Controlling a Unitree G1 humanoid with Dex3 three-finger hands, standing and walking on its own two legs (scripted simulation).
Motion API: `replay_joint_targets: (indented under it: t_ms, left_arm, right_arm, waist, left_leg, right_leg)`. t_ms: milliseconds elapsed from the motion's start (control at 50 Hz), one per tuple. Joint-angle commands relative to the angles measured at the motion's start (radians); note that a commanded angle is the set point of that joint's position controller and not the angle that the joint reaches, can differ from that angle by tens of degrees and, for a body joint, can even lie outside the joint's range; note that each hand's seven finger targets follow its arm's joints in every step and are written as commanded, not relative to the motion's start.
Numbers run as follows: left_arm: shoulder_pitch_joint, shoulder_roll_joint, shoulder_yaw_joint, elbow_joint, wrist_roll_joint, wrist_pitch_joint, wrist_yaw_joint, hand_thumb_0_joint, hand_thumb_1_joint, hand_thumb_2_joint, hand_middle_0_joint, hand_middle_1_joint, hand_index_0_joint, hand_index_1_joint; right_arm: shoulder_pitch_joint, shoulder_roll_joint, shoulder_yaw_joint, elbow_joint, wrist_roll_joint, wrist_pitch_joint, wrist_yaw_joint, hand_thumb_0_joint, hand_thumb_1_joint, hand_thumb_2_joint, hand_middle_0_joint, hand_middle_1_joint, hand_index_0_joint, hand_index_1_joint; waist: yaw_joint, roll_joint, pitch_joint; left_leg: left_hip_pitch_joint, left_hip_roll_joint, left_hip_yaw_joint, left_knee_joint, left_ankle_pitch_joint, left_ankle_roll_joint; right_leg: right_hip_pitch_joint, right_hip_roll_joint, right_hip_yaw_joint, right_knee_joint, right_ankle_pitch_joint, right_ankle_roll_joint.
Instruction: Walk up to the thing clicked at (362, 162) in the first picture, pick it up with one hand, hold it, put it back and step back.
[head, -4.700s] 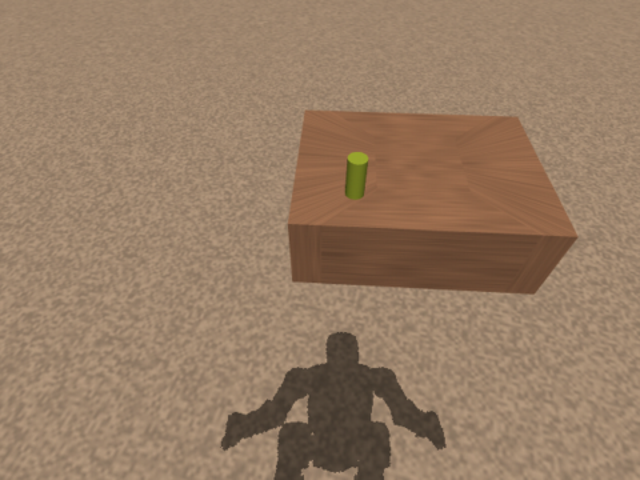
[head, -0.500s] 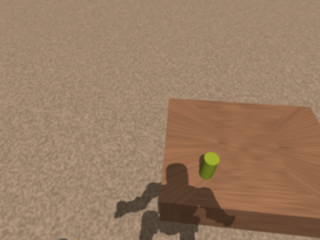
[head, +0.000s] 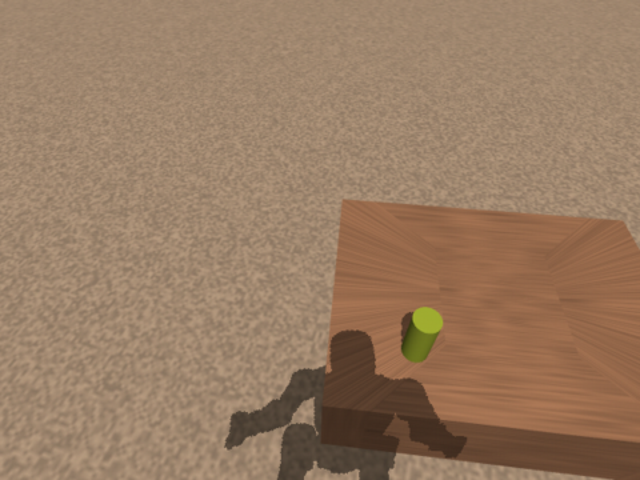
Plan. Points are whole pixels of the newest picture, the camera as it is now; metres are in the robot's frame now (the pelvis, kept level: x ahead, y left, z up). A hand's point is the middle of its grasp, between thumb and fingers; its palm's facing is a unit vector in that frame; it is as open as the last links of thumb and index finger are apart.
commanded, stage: walk up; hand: right
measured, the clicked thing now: (420, 335) +0.50 -0.23 -0.37
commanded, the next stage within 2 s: stand in 0.06 s
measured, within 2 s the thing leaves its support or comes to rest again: neither
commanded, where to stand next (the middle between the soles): +0.03 -0.01 m, yaw -2 degrees
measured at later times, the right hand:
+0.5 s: hand out of the picture +0.08 -0.26 -0.16, palm faces -0.05 +0.94 -0.33, open 7.4 cm
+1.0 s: hand out of the picture +0.07 -0.27 -0.16, palm faces -0.04 +0.94 -0.33, open 7.4 cm
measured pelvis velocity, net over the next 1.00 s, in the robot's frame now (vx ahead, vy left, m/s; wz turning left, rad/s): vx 0.01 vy -0.01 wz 0.00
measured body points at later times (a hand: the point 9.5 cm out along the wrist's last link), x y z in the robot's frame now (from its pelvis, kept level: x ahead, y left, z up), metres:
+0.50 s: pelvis +0.01 -0.01 +0.00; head +0.02 -0.01 +0.45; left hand +0.08 +0.30 -0.13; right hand +0.09 -0.31 -0.14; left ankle -0.04 +0.13 -0.75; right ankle +0.05 -0.12 -0.75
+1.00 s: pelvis +0.01 -0.01 +0.00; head +0.02 -0.02 +0.45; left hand +0.09 +0.29 -0.13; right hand +0.07 -0.32 -0.14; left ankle -0.04 +0.13 -0.75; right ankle +0.05 -0.12 -0.75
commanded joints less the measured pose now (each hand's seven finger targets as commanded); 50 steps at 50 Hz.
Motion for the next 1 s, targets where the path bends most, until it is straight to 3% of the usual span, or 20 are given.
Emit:
replay_joint_targets:
  t_ms: [0,320,560,640,700,880,920,980]
  left_arm:
    - [-0.065,0.203,0.030,-0.072,0.002,-0.027,0.011,0.000,0.900,0.900,-0.200,-0.300,-0.200,-0.300]
    - [-0.019,0.221,0.002,-0.066,-0.001,-0.038,0.019,0.000,0.900,0.900,-0.200,-0.300,-0.200,-0.300]
    - [-0.016,0.233,0.001,-0.069,-0.001,-0.042,0.022,0.000,0.900,0.900,-0.200,-0.300,-0.200,-0.300]
    - [-0.025,0.236,0.003,-0.069,-0.003,-0.038,0.022,0.000,0.900,0.900,-0.200,-0.300,-0.200,-0.300]
    - [-0.027,0.230,0.002,-0.071,-0.003,-0.037,0.021,0.000,0.900,0.900,-0.200,-0.300,-0.200,-0.300]
    - [-0.024,0.236,0.004,-0.069,-0.003,-0.037,0.020,0.000,0.900,0.900,-0.200,-0.300,-0.200,-0.300]
    - [-0.027,0.233,0.004,-0.072,0.000,-0.039,0.020,0.000,0.900,0.900,-0.200,-0.300,-0.200,-0.300]
    - [-0.032,0.239,0.006,-0.073,-0.001,-0.038,0.020,0.000,0.900,0.900,-0.200,-0.300,-0.200,-0.300]
  right_arm:
    - [-0.043,-0.215,-0.043,-0.068,0.004,-0.025,-0.017,0.000,-0.900,-0.900,0.200,0.300,0.200,0.300]
    - [-0.028,-0.214,-0.039,-0.076,0.004,-0.017,-0.012,0.000,-0.900,-0.900,0.200,0.300,0.200,0.300]
    - [-0.024,-0.215,-0.035,-0.079,0.003,-0.015,-0.012,0.000,-0.900,-0.900,0.200,0.300,0.200,0.300]
    - [-0.022,-0.218,-0.035,-0.077,0.003,-0.013,-0.015,0.000,-0.900,-0.900,0.200,0.300,0.200,0.300]
    - [-0.021,-0.217,-0.033,-0.078,0.003,-0.014,-0.015,0.000,-0.900,-0.900,0.200,0.300,0.200,0.300]
    - [-0.008,-0.216,-0.038,-0.077,0.002,-0.011,-0.013,0.000,-0.900,-0.900,0.200,0.300,0.200,0.300]
    - [-0.012,-0.215,-0.038,-0.083,0.001,-0.012,-0.014,0.000,-0.900,-0.900,0.200,0.300,0.200,0.300]
    - [-0.003,-0.210,-0.037,-0.085,0.002,-0.012,-0.013,0.000,-0.900,-0.900,0.200,0.300,0.200,0.300]
  waist:
    - [0.003,0.025,-0.071]
    - [-0.005,-0.005,-0.071]
    - [-0.008,-0.008,-0.099]
    - [-0.007,0.003,-0.086]
    - [-0.003,0.014,-0.083]
    - [0.000,0.011,-0.054]
    - [-0.002,0.007,-0.072]
    - [-0.007,0.004,-0.074]
  left_leg:
    - [-0.133,0.114,-0.082,-0.096,0.123,0.037]
    - [-0.076,0.118,-0.076,-0.095,0.149,0.025]
    - [-0.048,0.125,-0.065,-0.085,0.188,0.026]
    - [-0.054,0.127,-0.064,-0.088,0.170,0.024]
    - [-0.069,0.129,-0.064,-0.092,0.180,0.022]
    - [-0.088,0.124,-0.064,-0.098,0.100,0.026]
    - [-0.085,0.126,-0.064,-0.093,0.119,0.028]
    - [-0.077,0.126,-0.063,-0.095,0.119,0.024]
  right_leg:
    - [0.140,-0.100,0.112,-0.029,0.065,-0.016]
    - [0.120,-0.108,0.118,-0.040,0.074,-0.022]
    - [0.142,-0.117,0.121,-0.030,0.170,-0.025]
    - [0.135,-0.112,0.123,-0.033,0.127,-0.025]
    - [0.151,-0.111,0.123,-0.032,0.153,-0.027]
    - [0.132,-0.106,0.132,-0.055,0.046,-0.027]
    - [0.142,-0.108,0.129,-0.045,0.091,-0.026]
    - [0.140,-0.107,0.130,-0.046,0.079,-0.028]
